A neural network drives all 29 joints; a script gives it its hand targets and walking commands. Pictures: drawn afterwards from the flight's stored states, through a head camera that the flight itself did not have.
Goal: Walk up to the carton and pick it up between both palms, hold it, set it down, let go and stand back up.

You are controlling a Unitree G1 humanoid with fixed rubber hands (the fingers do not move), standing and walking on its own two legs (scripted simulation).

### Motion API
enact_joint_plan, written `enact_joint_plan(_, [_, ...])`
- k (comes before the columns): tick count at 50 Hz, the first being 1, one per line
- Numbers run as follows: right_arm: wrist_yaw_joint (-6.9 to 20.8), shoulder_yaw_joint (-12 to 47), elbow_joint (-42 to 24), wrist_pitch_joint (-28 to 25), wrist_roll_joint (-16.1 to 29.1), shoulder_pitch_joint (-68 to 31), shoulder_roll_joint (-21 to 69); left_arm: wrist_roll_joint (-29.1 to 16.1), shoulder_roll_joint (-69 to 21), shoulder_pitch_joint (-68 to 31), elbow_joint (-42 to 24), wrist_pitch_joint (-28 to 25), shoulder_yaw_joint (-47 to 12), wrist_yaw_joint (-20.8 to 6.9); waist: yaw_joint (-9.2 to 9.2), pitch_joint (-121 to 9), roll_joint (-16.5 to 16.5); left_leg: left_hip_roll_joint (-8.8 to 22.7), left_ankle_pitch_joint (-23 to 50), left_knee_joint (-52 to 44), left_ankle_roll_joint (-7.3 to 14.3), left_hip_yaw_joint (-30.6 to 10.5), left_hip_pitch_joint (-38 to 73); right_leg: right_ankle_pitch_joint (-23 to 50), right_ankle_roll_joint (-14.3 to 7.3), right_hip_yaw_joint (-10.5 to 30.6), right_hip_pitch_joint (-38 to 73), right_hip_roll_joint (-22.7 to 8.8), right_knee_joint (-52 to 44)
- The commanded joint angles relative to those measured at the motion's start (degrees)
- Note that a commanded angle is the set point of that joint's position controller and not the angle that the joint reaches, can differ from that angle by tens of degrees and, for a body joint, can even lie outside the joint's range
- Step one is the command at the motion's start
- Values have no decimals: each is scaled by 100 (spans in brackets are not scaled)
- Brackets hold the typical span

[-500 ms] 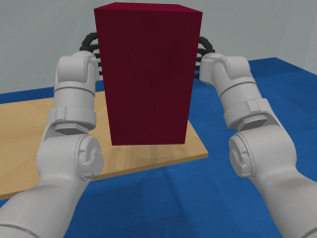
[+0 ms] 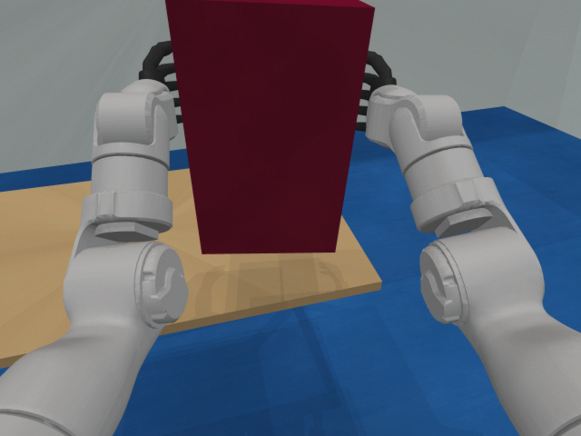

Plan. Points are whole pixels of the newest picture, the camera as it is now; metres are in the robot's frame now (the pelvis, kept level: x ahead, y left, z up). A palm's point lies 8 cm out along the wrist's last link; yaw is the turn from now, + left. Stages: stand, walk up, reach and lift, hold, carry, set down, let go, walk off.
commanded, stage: hold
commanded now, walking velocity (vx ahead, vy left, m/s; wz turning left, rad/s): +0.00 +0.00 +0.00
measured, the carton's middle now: (268, 111) +0.45 +0.00 +0.30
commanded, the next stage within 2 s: none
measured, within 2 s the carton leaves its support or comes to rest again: neither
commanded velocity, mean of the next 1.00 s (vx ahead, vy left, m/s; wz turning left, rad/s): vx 0.00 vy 0.00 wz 0.00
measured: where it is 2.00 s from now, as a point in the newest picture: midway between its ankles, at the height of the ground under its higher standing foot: outside the picture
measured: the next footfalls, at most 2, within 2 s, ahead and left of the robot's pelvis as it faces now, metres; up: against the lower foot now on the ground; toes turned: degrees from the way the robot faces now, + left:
none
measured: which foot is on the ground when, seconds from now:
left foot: down 0.00-1.00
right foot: down 0.00-1.00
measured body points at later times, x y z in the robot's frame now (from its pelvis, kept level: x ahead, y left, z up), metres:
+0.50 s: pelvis +0.00 +0.00 +0.00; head -0.08 -0.01 +0.44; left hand +0.40 +0.13 +0.33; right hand +0.39 -0.14 +0.32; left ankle +0.04 +0.13 -0.74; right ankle +0.04 -0.11 -0.74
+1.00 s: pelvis +0.00 +0.00 +0.00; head -0.08 -0.01 +0.44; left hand +0.40 +0.13 +0.33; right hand +0.39 -0.14 +0.31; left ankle +0.04 +0.13 -0.74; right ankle +0.04 -0.11 -0.74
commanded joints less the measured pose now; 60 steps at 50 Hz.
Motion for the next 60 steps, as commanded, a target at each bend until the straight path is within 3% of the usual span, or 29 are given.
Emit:
enact_joint_plan(1, [897,683,-1685,-383,1092,-5196,3740,-910,-3639,-4786,-542,-413,-1355,-939,-105,-1992,-206,-224,101,-133,-44,-282,1072,649,299,-50,1835,308,-829])
enact_joint_plan(8, [899,885,-2105,-428,1330,-5411,3868,-1301,-3872,-5233,-1083,-490,-1854,-771,-209,-2674,143,-304,541,56,-101,-258,1182,1122,260,-43,1949,345,-725])
enact_joint_plan(10, [898,745,-2000,-389,1196,-5468,3844,-1218,-3738,-4997,-627,-465,-1613,-799,-162,-2254,-74,-315,165,-30,-30,-248,1024,635,309,-52,1714,298,-845])
enact_joint_plan(11, [904,817,-1984,-375,1228,-5403,3867,-1153,-3699,-4873,-637,-435,-1507,-798,-49,-2310,-115,-298,310,-5,-2,-245,1041,849,320,-12,1844,278,-804])
enact_joint_plan(12, [896,690,-1768,-383,1213,-5204,3690,-1085,-3695,-4766,-526,-421,-1499,-836,-134,-2162,55,-296,253,-19,-50,-253,1042,775,283,-23,1756,281,-822])
enact_joint_plan(13, [913,864,-2000,-409,1267,-5272,3908,-1102,-3766,-4865,-885,-443,-1517,-828,-19,-2580,-172,-279,570,47,-38,-263,1187,1161,313,-36,2009,329,-716])
enact_joint_plan(14, [883,755,-1905,-360,1182,-5367,3783,-1099,-3645,-4854,-633,-436,-1433,-859,-154,-2170,-160,-291,288,-34,-27,-262,1104,871,319,-50,1745,290,-838])
enact_joint_plan(18, [904,733,-1790,-360,1147,-5227,3749,-1065,-3771,-5001,-752,-436,-1499,-880,-195,-2081,-65,-256,138,-73,-62,-288,1077,629,285,-10,1764,292,-845])
enact_joint_plan(19, [906,579,-1602,-370,1139,-5157,3598,-1107,-3828,-5062,-745,-440,-1619,-875,-331,-2030,177,-197,60,-105,-136,-298,1088,532,242,-63,1679,288,-831])
enact_joint_plan(21, [909,700,-1928,-432,1243,-5358,3699,-1108,-3815,-4789,-635,-439,-1558,-874,-140,-2247,-4,-253,224,-43,-73,-275,1166,632,243,-24,1789,324,-848])
enact_joint_plan(22, [917,809,-2162,-442,1331,-5430,3739,-1272,-3955,-5148,-1081,-491,-1798,-831,-221,-2645,180,-228,402,-8,-117,-321,1084,882,216,-45,2018,320,-738])
enact_joint_plan(23, [917,907,-2204,-436,1351,-5446,3898,-1235,-3885,-5021,-1015,-491,-1716,-811,-84,-2693,1,-270,560,54,-69,-289,1169,1008,266,-16,2062,340,-718])
enact_joint_plan(25, [909,891,-2467,-442,1398,-5707,3778,-1312,-3893,-5035,-910,-461,-1769,-768,-134,-2581,15,-273,560,84,-84,-320,1179,996,255,-42,1845,377,-751])
enact_joint_plan(28, [895,630,-1675,-365,1143,-4964,3519,-1027,-3886,-4581,-494,-365,-1557,-807,-235,-1969,130,-237,364,-34,-133,-305,1055,910,206,-15,1805,323,-821])
enact_joint_plan(29, [894,649,-1529,-343,1106,-5035,3637,-912,-3635,-4570,-363,-375,-1263,-844,-87,-1853,-155,-289,144,-63,-58,-268,1107,557,280,-35,1708,326,-896])
enact_joint_plan(31, [888,625,-1528,-337,1058,-5001,3599,-797,-3585,-4551,-289,-374,-1211,-916,-149,-1797,-205,-264,5,-134,-52,-248,1071,489,294,-55,1732,286,-907])
enact_joint_plan(36, [889,765,-2077,-434,1279,-5403,3801,-1236,-3781,-5125,-941,-505,-1676,-879,-237,-2437,-17,-285,369,18,-78,-284,1167,816,269,-43,1897,311,-813])
enact_joint_plan(37, [900,981,-2597,-495,1455,-5766,3973,-1299,-3836,-5231,-1224,-521,-1769,-807,-34,-2963,-57,-297,735,98,-56,-249,1290,1154,273,-60,2046,395,-698])
enact_joint_plan(40, [894,888,-2264,-412,1375,-5444,3875,-1470,-3899,-5262,-1192,-477,-1963,-755,-198,-2806,114,-273,668,114,-115,-303,1241,1228,242,-51,1899,377,-687])
enact_joint_plan(42, [905,885,-2102,-341,1318,-5181,3705,-1186,-3814,-4526,-675,-369,-1599,-781,-66,-2304,-106,-239,612,50,-67,-311,1199,1067,250,-42,1759,403,-781])
enact_joint_plan(43, [885,600,-1644,-273,1104,-4919,3466,-955,-3745,-4386,-214,-309,-1370,-835,-211,-1674,-23,-233,52,-92,-94,-308,1031,508,240,-19,1656,320,-918])
enact_joint_plan(46, [902,452,-1256,-321,1031,-4901,3509,-727,-3666,-4630,-265,-311,-1257,-961,-191,-1604,-1,-183,-37,-173,-94,-303,1014,454,247,-78,1716,257,-889])
enact_joint_plan(49, [911,755,-2107,-424,1194,-5355,3694,-1049,-3814,-4827,-737,-423,-1560,-968,-182,-2346,-133,-209,292,-63,-67,-295,1137,763,259,-31,2025,314,-797])
enact_joint_plan(50, [902,751,-2031,-402,1275,-5423,3771,-1230,-3806,-5332,-1158,-482,-1706,-905,-317,-2445,86,-232,324,-19,-116,-328,1135,843,260,-38,1958,294,-772])
enact_joint_plan(51, [916,943,-2546,-512,1459,-5819,3992,-1299,-3875,-5434,-1436,-510,-1802,-846,-68,-2934,24,-271,861,102,-92,-274,1233,1263,271,-99,2083,398,-637])
enact_joint_plan(52, [893,1061,-2837,-510,1531,-5972,3996,-1520,-3906,-5338,-1347,-533,-1944,-819,-141,-3203,31,-322,854,194,-66,-264,1351,1313,266,-1,2084,369,-727])
enact_joint_plan(56, [903,684,-1949,-368,1235,-5347,3696,-1186,-3834,-4893,-624,-404,-1639,-769,-138,-2288,131,-278,284,38,-81,-296,1118,753,235,13,1725,331,-842])
enact_joint_plan(57, [920,760,-2206,-431,1193,-5623,3859,-1149,-3821,-4837,-619,-446,-1521,-784,13,-2461,-164,-257,291,-12,-29,-268,1088,700,257,-19,1788,348,-817])
enact_joint_plan(60, [942,617,-1467,-381,1031,-4979,3667,-824,-3728,-4564,-385,-397,-1295,-848,-73,-1777,-83,-221,-4,-170,-82,-266,931,443,234,-68,1708,332,-845])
